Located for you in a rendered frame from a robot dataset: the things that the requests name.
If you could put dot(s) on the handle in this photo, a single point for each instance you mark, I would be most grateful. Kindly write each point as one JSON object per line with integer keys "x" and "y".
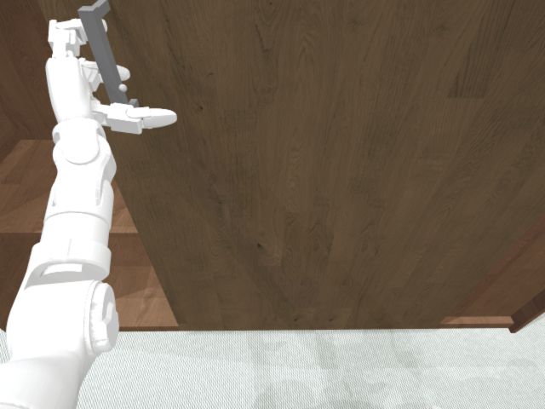
{"x": 90, "y": 17}

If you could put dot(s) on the robot left upper arm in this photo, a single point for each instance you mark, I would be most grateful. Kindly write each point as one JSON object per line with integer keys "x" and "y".
{"x": 56, "y": 332}

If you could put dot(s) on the left robot hand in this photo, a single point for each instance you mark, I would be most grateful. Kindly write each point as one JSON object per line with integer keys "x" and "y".
{"x": 71, "y": 82}

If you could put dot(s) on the robot left forearm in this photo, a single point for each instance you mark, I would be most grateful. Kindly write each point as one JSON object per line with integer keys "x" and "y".
{"x": 73, "y": 245}

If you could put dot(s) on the wardrobe door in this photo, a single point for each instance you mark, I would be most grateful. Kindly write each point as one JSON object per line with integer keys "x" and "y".
{"x": 335, "y": 164}
{"x": 513, "y": 281}

